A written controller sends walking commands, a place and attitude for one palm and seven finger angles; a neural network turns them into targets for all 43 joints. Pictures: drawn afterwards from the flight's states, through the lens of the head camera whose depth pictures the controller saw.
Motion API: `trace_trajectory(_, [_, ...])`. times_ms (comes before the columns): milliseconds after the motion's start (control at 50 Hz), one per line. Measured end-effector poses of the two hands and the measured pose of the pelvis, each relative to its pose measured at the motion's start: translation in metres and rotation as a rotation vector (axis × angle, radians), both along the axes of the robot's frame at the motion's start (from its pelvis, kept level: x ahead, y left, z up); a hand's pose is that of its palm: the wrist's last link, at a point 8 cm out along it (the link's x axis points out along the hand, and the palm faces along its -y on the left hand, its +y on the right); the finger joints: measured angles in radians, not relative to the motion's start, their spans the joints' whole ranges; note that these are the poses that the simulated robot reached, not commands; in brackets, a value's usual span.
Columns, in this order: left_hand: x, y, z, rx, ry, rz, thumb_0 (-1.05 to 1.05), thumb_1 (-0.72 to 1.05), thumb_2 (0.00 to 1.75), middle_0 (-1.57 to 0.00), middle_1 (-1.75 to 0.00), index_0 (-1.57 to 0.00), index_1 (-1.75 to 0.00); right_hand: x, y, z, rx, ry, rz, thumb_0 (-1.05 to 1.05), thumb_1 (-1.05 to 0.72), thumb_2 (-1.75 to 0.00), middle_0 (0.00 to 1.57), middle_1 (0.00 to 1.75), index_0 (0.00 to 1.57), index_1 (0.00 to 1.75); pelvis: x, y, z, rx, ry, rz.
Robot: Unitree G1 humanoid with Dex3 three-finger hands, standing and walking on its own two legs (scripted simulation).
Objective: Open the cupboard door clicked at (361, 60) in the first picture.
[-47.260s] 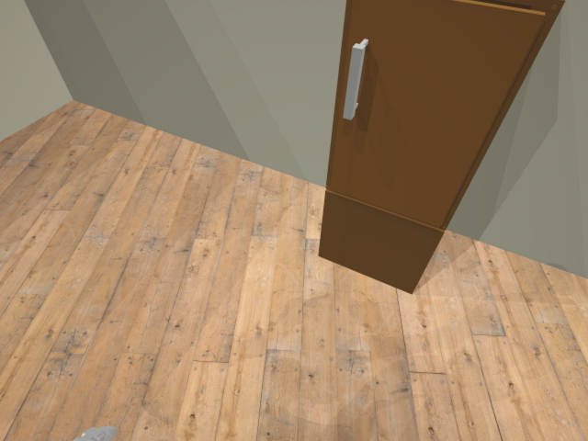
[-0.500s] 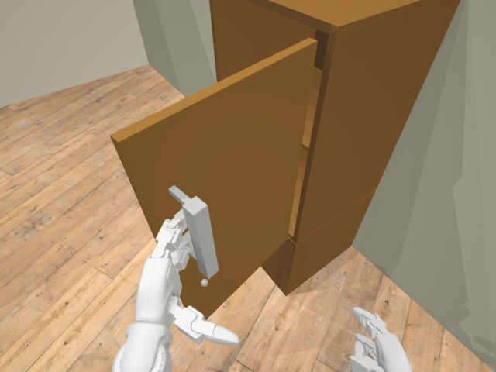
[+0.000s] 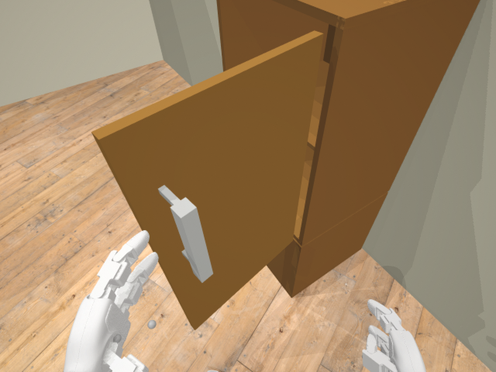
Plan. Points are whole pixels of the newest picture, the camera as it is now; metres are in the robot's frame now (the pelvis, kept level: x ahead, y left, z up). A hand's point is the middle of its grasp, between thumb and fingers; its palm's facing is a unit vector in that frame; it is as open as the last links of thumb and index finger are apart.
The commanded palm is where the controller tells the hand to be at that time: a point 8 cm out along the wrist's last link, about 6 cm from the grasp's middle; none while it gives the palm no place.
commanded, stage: slide the hand sideways off the handle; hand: left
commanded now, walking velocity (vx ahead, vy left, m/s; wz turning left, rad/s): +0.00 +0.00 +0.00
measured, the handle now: (186, 236) +0.29 +0.12 +0.10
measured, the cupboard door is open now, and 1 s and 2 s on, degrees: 100 100 100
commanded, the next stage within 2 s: draw the hand back to the body in 0.20 s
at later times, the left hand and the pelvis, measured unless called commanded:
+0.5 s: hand (117, 328) +0.16 +0.17 +0.11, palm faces -0.01 -1.00 -0.04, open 16.3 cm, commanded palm +0.12 +0.23 +0.13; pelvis -0.01 +0.02 +0.00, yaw +0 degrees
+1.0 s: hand (54, 301) +0.17 +0.23 +0.15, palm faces +0.21 -0.93 -0.30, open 14.9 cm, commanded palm +0.13 +0.28 +0.18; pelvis +0.00 +0.03 +0.03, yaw -1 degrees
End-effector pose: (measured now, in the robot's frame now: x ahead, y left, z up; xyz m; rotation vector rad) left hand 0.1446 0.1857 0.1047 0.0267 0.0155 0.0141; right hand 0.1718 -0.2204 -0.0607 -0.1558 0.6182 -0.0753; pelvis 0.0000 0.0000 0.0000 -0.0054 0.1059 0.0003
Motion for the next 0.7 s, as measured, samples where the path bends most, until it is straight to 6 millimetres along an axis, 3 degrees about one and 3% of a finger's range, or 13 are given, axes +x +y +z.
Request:
trace_trajectory(220, [-0.018,0.024,-0.002,0.004,0.001,0.000,-0.01,-0.50,0.30,-0.15,-0.30,-0.15,-0.30,-0.002,0.000,-0.001,-0.012,-0.014,-0.023,0.02,-0.91,-0.90,0.20,0.29,0.20,0.30,-0.006,0.003,-0.003,-0.011,-0.001,0.007])
trace_trajectory(360, [-0.014,0.025,-0.002,-0.020,-0.026,-0.028,-0.01,-0.50,0.30,-0.15,-0.30,-0.15,-0.30,-0.006,0.010,0.001,-0.017,-0.039,-0.014,0.02,-0.91,-0.90,0.20,0.29,0.20,0.30,-0.012,0.011,-0.004,-0.021,-0.002,0.006])
trace_trajectory(700, [-0.007,0.056,0.028,0.033,-0.034,-0.004,-0.01,-0.50,0.30,-0.15,-0.30,-0.15,-0.30,-0.009,0.037,0.014,0.000,-0.061,0.002,0.02,-0.90,-0.90,0.20,0.30,0.20,0.30,-0.011,0.027,0.007,-0.032,-0.040,0.004])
